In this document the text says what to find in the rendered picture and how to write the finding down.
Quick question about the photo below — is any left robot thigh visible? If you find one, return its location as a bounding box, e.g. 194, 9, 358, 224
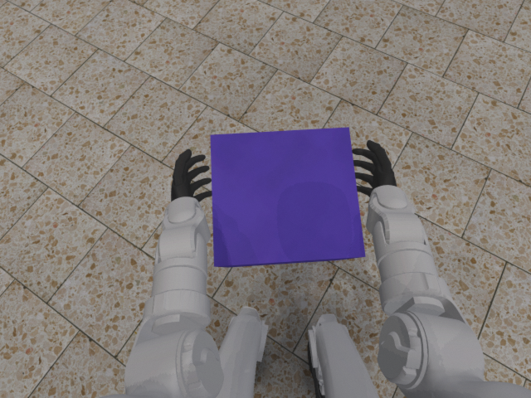
216, 313, 269, 398

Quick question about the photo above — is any carton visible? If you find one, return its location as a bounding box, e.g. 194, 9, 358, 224
210, 127, 366, 268

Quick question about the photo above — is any robot left upper arm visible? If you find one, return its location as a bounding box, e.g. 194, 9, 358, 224
100, 328, 224, 398

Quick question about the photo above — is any robot left hand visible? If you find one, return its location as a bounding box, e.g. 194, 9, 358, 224
171, 149, 212, 202

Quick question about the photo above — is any robot right hand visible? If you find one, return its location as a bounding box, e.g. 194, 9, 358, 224
352, 140, 397, 197

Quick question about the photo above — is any right robot shin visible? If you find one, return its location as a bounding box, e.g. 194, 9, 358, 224
315, 313, 348, 396

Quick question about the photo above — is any right robot forearm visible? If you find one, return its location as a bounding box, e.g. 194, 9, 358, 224
366, 185, 485, 372

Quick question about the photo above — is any robot right upper arm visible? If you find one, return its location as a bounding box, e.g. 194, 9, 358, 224
377, 310, 531, 398

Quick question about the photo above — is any left robot forearm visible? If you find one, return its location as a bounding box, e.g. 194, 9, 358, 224
124, 197, 211, 394

